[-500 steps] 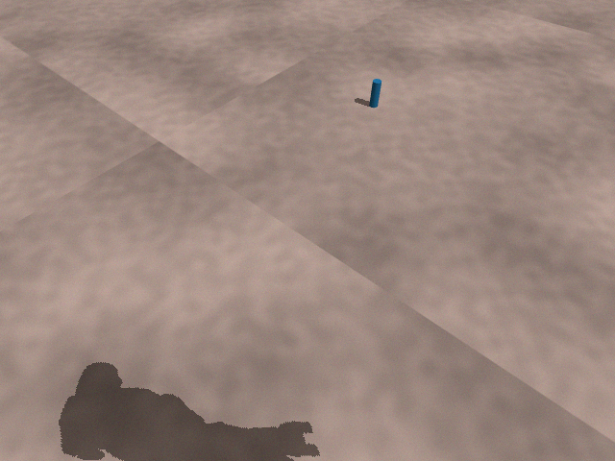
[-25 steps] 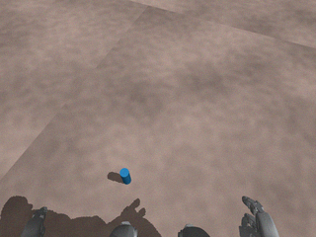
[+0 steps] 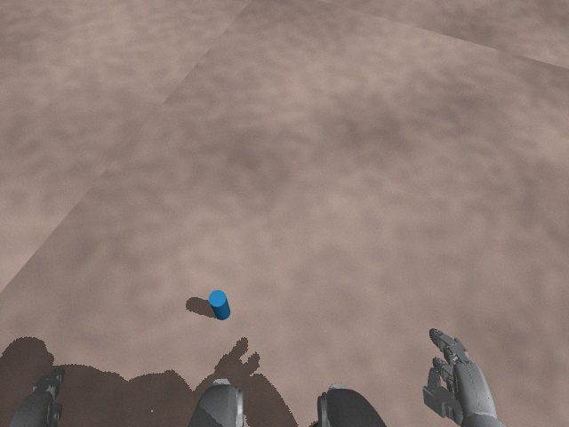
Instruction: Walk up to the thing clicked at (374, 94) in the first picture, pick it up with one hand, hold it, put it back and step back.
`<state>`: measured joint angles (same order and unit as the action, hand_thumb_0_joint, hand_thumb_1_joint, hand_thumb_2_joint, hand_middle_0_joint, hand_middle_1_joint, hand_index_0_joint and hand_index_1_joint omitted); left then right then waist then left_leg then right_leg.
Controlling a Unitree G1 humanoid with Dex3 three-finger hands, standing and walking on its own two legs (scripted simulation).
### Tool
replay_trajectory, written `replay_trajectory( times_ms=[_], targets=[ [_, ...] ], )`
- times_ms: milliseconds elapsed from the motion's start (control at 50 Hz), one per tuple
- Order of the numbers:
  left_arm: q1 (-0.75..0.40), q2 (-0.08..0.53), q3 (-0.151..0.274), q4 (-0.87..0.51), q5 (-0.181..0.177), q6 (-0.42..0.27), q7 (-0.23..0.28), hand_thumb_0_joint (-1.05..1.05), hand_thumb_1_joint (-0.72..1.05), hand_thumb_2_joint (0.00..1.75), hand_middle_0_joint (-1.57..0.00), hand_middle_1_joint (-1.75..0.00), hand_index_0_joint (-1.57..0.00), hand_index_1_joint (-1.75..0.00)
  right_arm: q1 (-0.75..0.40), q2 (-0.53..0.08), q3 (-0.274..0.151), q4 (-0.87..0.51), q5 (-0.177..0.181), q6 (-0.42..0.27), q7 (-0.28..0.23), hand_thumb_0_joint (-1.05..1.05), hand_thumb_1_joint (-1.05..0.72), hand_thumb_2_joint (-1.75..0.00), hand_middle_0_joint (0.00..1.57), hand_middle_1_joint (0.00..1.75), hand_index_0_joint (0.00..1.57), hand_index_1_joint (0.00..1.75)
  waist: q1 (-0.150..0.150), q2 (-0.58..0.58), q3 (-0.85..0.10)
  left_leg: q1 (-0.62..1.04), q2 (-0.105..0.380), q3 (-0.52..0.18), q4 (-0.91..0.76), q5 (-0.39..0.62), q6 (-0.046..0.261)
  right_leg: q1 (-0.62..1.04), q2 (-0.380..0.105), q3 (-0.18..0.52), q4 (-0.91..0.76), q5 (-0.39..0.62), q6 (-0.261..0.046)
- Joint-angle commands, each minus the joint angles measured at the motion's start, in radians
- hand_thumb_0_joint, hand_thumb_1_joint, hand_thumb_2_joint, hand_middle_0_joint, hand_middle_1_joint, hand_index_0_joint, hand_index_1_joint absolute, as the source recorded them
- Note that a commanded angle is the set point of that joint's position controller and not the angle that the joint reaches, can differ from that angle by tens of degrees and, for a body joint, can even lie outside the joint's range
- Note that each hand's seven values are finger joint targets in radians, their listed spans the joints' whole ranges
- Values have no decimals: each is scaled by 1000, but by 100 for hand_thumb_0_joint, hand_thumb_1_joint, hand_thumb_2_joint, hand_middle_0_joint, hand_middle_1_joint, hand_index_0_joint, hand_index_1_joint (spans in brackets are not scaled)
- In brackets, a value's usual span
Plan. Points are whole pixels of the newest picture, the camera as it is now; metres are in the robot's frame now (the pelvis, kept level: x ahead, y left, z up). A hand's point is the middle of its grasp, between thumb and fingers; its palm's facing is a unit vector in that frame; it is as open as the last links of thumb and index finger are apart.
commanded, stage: go down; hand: left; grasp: from the side
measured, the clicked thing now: (220, 305) +0.45 +0.16 -0.61
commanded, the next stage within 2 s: approach in 1.86 s
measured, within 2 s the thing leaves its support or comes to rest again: neither
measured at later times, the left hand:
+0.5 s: hand (100, 333) +0.29 +0.32 -0.21, palm faces +0.11 -0.98 -0.19, open 17.1 cm
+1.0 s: hand (105, 305) +0.35 +0.35 -0.25, palm faces +0.11 -0.99 -0.11, open 17.0 cm
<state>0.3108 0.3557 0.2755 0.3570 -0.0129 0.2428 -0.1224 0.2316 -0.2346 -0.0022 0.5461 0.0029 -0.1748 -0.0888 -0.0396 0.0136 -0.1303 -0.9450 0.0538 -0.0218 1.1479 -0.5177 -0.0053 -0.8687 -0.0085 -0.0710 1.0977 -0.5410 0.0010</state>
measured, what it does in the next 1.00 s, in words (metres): lowers itself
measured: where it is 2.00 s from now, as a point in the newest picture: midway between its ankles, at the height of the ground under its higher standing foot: outside the picture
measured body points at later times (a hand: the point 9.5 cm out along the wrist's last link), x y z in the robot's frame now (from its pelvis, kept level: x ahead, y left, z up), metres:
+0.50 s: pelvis -0.05 +0.00 -0.14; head +0.12 +0.03 +0.27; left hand +0.28 +0.37 -0.19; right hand +0.10 -0.27 -0.25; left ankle +0.02 +0.12 -0.65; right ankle -0.01 -0.12 -0.65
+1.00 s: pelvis -0.08 +0.00 -0.25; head +0.13 +0.04 +0.15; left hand +0.34 +0.40 -0.25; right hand +0.02 -0.29 -0.35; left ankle +0.01 +0.12 -0.65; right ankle -0.01 -0.12 -0.65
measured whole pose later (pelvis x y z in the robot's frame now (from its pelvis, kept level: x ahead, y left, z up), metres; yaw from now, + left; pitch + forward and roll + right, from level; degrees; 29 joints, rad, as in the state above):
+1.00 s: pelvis -0.08 +0.00 -0.25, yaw -5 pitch +34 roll -6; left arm -0.62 0.80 0.73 1.09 -0.12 -0.40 -0.58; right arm 0.15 -0.34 0.07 0.68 -0.05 -0.14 -0.02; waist -0.10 -0.02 -0.13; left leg -2.00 0.07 -0.08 2.06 -0.65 0.00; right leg -1.92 0.00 -0.09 2.02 -0.69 -0.01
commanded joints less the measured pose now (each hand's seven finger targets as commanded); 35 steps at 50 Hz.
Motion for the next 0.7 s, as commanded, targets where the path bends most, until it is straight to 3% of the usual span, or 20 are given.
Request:
replay_trajectory(
  times_ms=[0,20,60,80,100,180,200,260,320,340,360,380,400,440,460,500,580,660,680],
  targets=[
    [-1,227,109,-112,-4,-67,3,0,-51,4,-7,-1,-5,-3,11,-152,-69,-134,3,-61,-16,0,-92,-90,20,30,20,30,-5,59,-236,177,-30,-1,-93,339,26,82,14,34,-102,331,-16],
    [-52,214,101,-105,-11,-86,-3,0,-50,5,-7,-3,-5,-4,5,-156,-70,-133,2,-68,-15,0,-93,-90,20,30,20,30,-16,45,-233,160,-27,-3,-78,327,27,54,16,33,-86,318,-15],
    [-167,254,145,-27,-24,-139,-18,0,-48,5,-7,-3,-5,-4,6,-168,-71,-103,-2,-79,-12,0,-94,-91,20,30,20,30,-29,49,-193,80,-25,-7,-28,266,29,-34,15,35,-31,260,-17],
    [-241,256,140,-4,-30,-177,-35,0,-50,5,-7,-3,-6,-4,-9,-166,-69,-97,-4,-88,-11,0,-94,-91,20,30,20,30,-32,48,-185,37,-25,-7,4,220,30,-90,14,39,-3,219,-16],
    [-302,293,170,28,-38,-217,-49,0,-48,4,-7,-3,-6,-4,-11,-171,-72,-86,-6,-96,-9,0,-96,-91,20,30,20,30,-33,47,-195,-7,-27,-6,35,176,32,-129,11,42,29,181,-17],
    [-394,338,202,76,-76,-371,-138,0,-46,6,-6,-5,-5,-6,-3,-193,-81,-74,-11,-115,0,0,-96,-91,20,30,20,30,-19,85,-329,-84,-28,-11,128,95,28,-232,8,71,138,91,-23],
    [-438,343,189,78,-82,-403,-159,0,-47,7,-5,-6,-4,-6,-3,-200,-80,-67,-13,-115,1,0,-95,-91,20,30,20,30,-19,94,-347,-112,-27,-18,147,65,26,-269,6,76,161,61,-23],
    [-517,432,257,213,-90,-474,-198,0,-50,7,-5,-6,-4,-7,1,-227,-74,-42,-11,-105,9,0,-92,-90,20,30,20,30,5,121,-384,-163,-15,-48,193,23,14,-381,6,73,247,11,-29],
    [-585,479,305,265,-98,-516,-223,0,-50,10,-5,-7,-3,-8,8,-253,-74,-35,-9,-81,19,0,-90,-90,20,30,20,30,42,165,-505,-125,-9,-72,242,112,10,-468,11,46,335,62,-39],
    [-580,471,310,318,-102,-521,-234,0,-47,10,-4,-7,-3,-8,11,-258,-68,-28,-10,-73,23,0,-89,-90,20,30,20,30,44,163,-510,-129,-9,-80,256,141,9,-497,14,30,365,77,-42],
    [-585,505,339,340,-103,-531,-241,0,-45,10,-4,-6,-3,-7,12,-263,-65,-24,-13,-65,27,0,-89,-90,20,30,20,30,60,160,-513,-146,-10,-81,269,160,8,-502,15,26,381,86,-43],
    [-579,501,345,371,-103,-541,-250,0,-45,10,-4,-7,-3,-8,1,-260,-65,-25,-15,-60,30,0,-89,-90,20,30,20,30,56,134,-512,-180,-13,-74,297,160,14,-511,16,28,388,88,-43],
    [-599,541,375,377,-103,-553,-255,0,-45,11,-4,-7,-3,-8,-4,-268,-64,-33,-15,-57,33,0,-89,-90,20,30,20,30,66,137,-538,-182,-13,-74,312,183,16,-512,19,23,410,108,-45],
    [-666,532,373,383,-114,-579,-279,0,-43,12,-4,-7,-2,-8,7,-264,-61,-7,-18,-44,39,0,-90,-90,20,30,20,30,53,137,-564,-201,-15,-76,349,188,19,-550,20,19,444,107,-47],
    [-731,561,394,342,-122,-599,-288,0,-42,12,-4,-7,-2,-8,15,-265,-63,-3,-21,-40,41,0,-90,-90,20,30,20,30,48,132,-603,-226,-16,-67,391,216,25,-549,20,25,460,133,-44],
    [-784,589,417,370,-134,-625,-305,0,-40,12,-3,-8,-2,-8,18,-270,-57,17,-23,-36,44,0,-90,-90,20,30,20,30,27,104,-606,-278,-13,-63,433,191,32,-569,23,25,483,120,-40],
    [-916,609,414,431,-145,-671,-353,0,-37,11,-2,-7,-2,-7,39,-271,-47,62,-30,-26,44,0,-90,-90,20,30,20,30,-13,99,-588,-382,-12,-54,510,114,38,-637,21,41,515,66,-36],
    [-992,680,432,475,-144,-690,-392,0,-37,7,-3,-5,-3,-5,41,-279,-35,72,-36,-18,47,0,-89,-90,20,30,20,30,-12,112,-577,-474,-9,-48,541,-8,32,-672,20,53,541,-32,-37],
    [-1013,721,459,462,-145,-697,-400,0,-36,7,-3,-4,-2,-4,45,-289,-33,72,-37,-14,47,0,-90,-90,20,30,20,30,4,132,-597,-456,-7,-56,541,-13,28,-689,20,45,564,-35,-41]
  ],
)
